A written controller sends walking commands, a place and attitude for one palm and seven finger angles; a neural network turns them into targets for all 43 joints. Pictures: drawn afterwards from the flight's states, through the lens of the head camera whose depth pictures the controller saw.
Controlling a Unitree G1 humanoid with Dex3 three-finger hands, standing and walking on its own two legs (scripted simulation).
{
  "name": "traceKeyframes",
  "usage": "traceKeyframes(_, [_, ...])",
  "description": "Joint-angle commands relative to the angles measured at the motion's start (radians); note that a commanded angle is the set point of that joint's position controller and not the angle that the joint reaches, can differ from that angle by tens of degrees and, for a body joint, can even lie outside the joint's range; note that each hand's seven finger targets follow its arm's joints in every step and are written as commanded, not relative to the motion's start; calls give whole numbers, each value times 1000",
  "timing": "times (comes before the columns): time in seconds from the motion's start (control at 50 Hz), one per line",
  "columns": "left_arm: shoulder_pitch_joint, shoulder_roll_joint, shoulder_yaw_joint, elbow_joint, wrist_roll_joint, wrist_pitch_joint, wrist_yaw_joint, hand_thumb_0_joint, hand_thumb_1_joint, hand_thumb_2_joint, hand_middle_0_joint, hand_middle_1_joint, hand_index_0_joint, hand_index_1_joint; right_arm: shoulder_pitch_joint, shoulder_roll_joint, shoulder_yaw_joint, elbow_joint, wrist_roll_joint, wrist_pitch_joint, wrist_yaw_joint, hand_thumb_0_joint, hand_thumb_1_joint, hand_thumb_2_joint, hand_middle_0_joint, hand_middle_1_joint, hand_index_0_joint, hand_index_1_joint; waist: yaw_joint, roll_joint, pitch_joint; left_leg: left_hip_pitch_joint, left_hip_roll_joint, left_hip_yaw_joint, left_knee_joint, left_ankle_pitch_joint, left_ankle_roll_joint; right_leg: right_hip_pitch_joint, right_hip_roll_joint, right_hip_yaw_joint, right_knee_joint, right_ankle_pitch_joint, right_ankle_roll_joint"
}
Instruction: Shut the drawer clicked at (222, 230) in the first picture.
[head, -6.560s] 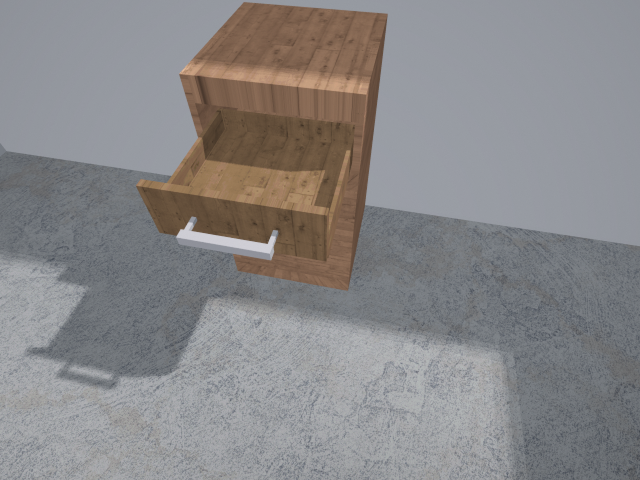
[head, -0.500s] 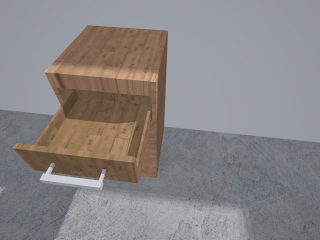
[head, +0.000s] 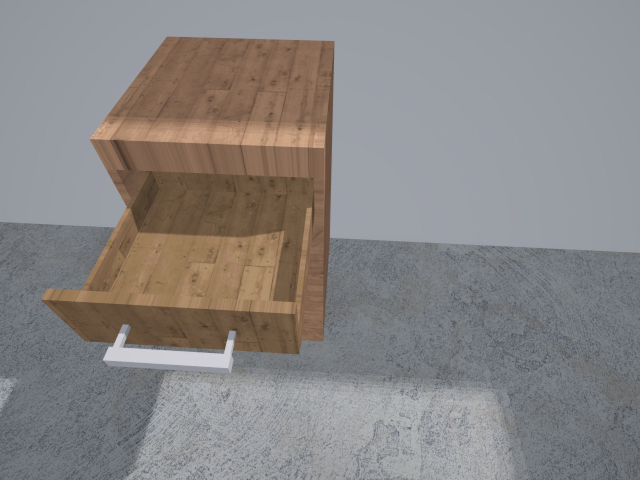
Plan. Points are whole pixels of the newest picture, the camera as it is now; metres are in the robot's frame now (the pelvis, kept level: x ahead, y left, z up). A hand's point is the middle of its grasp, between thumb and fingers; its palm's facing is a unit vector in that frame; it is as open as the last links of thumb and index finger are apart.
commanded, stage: shuffle to correct the standing spot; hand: left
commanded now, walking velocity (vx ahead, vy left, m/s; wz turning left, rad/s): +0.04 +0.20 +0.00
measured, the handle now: (173, 347) +0.32 +0.26 -0.11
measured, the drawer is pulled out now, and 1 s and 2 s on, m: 0.30 0.30 0.30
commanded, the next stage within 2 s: come to a stop and stand still in 0.40 s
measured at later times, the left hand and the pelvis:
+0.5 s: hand out of the picture -0.02 +0.23 -0.14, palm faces +0.07 -0.96 -0.26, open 7.4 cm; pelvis +0.00 +0.04 +0.02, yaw +0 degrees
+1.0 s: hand out of the picture +0.04 +0.26 -0.16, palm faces -0.01 -0.97 -0.24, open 7.3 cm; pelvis +0.00 +0.08 +0.00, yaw -2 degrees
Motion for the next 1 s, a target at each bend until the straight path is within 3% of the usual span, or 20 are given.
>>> traceKeyframes(0.0, [69, 41, 7, -51, -2, -16, -5, 0, 900, 900, -200, -300, -200, -300, 11, -118, -18, -59, -12, -7, -4, 0, -900, -900, 200, 300, 200, 300, 9, 106, -51, 33, 242, -243, -267, 112, 109, 3, -3, -88, -75, 31, -8])
traceKeyframes(0.12, [147, 36, 3, -41, -1, -31, 5, 0, 900, 900, -200, -300, -200, -300, 58, -105, -16, -42, -1, -3, -6, 0, -900, -900, 200, 300, 200, 300, 40, 21, -87, -1, 238, -238, -172, 118, 84, 236, -5, -88, -544, 183, -21])
traceKeyframes(0.14, [201, 54, 7, -29, 3, -40, 11, 0, 900, 900, -200, -300, -200, -300, 47, -92, -15, -48, 4, -2, 1, 0, -900, -900, 200, 300, 200, 300, 74, -64, -87, -106, 192, -185, -80, 14, 30, 360, -71, -27, -687, 268, -39])
traceKeyframes(0.16, [212, 139, 19, -33, 15, -53, 20, 0, 900, 900, -200, -300, -200, -300, 64, -40, -15, -65, 12, 1, 3, 0, -900, -900, 200, 300, 200, 300, 64, -321, -45, -315, 59, -77, 148, -172, -66, 442, -341, 325, -818, 279, -137])
traceKeyframes(0.18, [188, 181, 21, -50, 3, -57, 21, 0, 900, 900, -200, -300, -200, -300, 25, -86, -26, -71, -6, 9, 0, 0, -900, -900, 200, 300, 200, 300, 63, -269, 14, -350, 18, -129, 389, -274, -109, 296, -470, 441, -868, 404, -222])
traceKeyframes(0.2, [132, 153, 21, -52, -1, -65, 25, 0, 900, 900, -200, -300, -200, -300, 17, -99, -29, -55, -12, 20, 5, 0, -900, -900, 200, 300, 200, 300, 35, -184, 40, -352, 47, -203, 531, -206, -111, 235, -424, 339, -865, 413, -233])
traceKeyframes(0.28, [74, 118, 16, -67, -2, -88, 9, 0, 900, 900, -200, -300, -200, -300, 73, -59, -25, -9, -6, 24, 24, 0, -900, -900, 200, 300, 200, 300, -2, -155, 29, -335, 65, -167, 596, -40, -139, 235, -268, 104, -817, 512, -156])
traceKeyframes(0.44, [167, 178, 34, -13, 8, -81, -16, 0, 900, 900, -200, -300, -200, -300, -18, -28, -11, -19, 11, 7, 27, 0, -900, -900, 200, 300, 200, 300, 58, -202, 7, -222, 69, -55, 290, -62, -159, 284, -249, 51, -795, 475, -139])
traceKeyframes(0.52, [124, 191, 36, -6, 16, -68, -18, 0, 900, 900, -200, -300, -200, -300, 48, -18, -7, 3, 17, -15, 23, 0, -900, -900, 200, 300, 200, 300, 23, -246, -12, 37, 32, -17, 43, -53, -135, 170, -225, 16, -713, 450, -107])
traceKeyframes(0.56, [120, 126, 16, -6, 7, -56, -15, 0, 900, 900, -200, -300, -200, -300, 198, -73, -11, 63, 13, -36, 10, 0, -900, -900, 200, 300, 200, 300, -31, -87, -75, 257, 87, -52, -157, 127, -124, 123, -112, -61, -493, 330, -49])
traceKeyframes(0.58, [158, 54, -1, -11, -5, -51, -16, 0, 900, 900, -200, -300, -200, -300, 238, -153, -27, 69, 6, -49, 1, 0, -900, -900, 200, 300, 200, 300, -31, 177, -112, 360, 283, -288, -172, 392, -69, -28, -5, -111, -329, 65, 3])
traceKeyframes(0.6, [158, 18, -17, -20, -7, -43, -9, 0, 900, 900, -200, -300, -200, -300, 257, -190, -29, 68, 8, -43, -14, 0, -900, -900, 200, 300, 200, 300, -35, 227, -105, 265, 392, -400, -224, 557, 13, -32, 25, -47, -201, -122, 15])
traceKeyframes(0.64, [165, -18, -25, -30, -6, -48, -10, 0, 900, 900, -200, -300, -200, -300, 177, -156, -11, 46, -7, -46, -28, 0, -900, -900, 200, 300, 200, 300, 1, 62, 5, 85, 412, -366, -232, 555, 80, 5, 1, -6, -89, -40, 0])
traceKeyframes(0.66, [187, -19, -25, 30, -4, -39, -6, 0, 900, 900, -200, -300, -200, -300, 135, -105, 7, 84, -6, -61, -37, 0, -900, -900, 200, 300, 200, 300, 19, 248, -44, 80, 365, -341, -262, 570, 25, 53, -4, 44, -108, 8, 14])
traceKeyframes(0.68, [193, 21, -20, 48, -4, -32, -10, 0, 900, 900, -200, -300, -200, -300, 95, -81, 15, 81, -2, -60, -40, 0, -900, -900, 200, 300, 200, 300, 26, 270, 0, 44, 334, -274, -250, 589, 14, 86, -7, 40, -125, 46, 17])
traceKeyframes(0.78, [136, 34, -12, 19, -2, -10, -33, 0, 900, 900, -200, -300, -200, -300, 101, -119, -16, 90, -3, -42, -52, 0, -900, -900, 200, 300, 200, 300, -2, 129, -5, 128, 348, -248, -197, 592, 61, 48, 31, -8, -214, 62, 25])
traceKeyframes(0.88, [131, 16, -7, -4, -7, -15, -31, 0, 900, 900, -200, -300, -200, -300, 60, -131, -30, 89, -5, -28, -46, 0, -900, -900, 200, 300, 200, 300, 10, 137, -16, 63, 346, -256, -179, 344, 44, 159, 33, -18, -438, 131, 3])
traceKeyframes(0.92, [170, 33, -8, 14, -1, -31, -27, 0, 900, 900, -200, -300, -200, -300, 66, -98, -26, 95, 4, -23, -38, 0, -900, -900, 200, 300, 200, 300, 23, 22, -27, -14, 264, -214, -96, 154, -19, 290, 36, 4, -655, 307, -4])
traceKeyframes(0.96, [119, 90, -14, 10, -1, -48, -21, 0, 900, 900, -200, -300, -200, -300, 86, 1, -2, 90, 16, -13, -29, 0, -900, -900, 200, 300, 200, 300, -10, -224, 8, -39, 97, -75, -1, -157, -101, 208, -130, 184, -802, 279, -74])
traceKeyframes(0.98, [89, 101, -15, 2, -5, -50, -22, 0, 900, 900, -200, -300, -200, -300, 84, 6, 1, 98, 12, -6, -25, 0, -900, -900, 200, 300, 200, 300, -13, -221, -1, 25, 83, -84, 54, -179, -104, 126, -157, 201, -859, 169, -103])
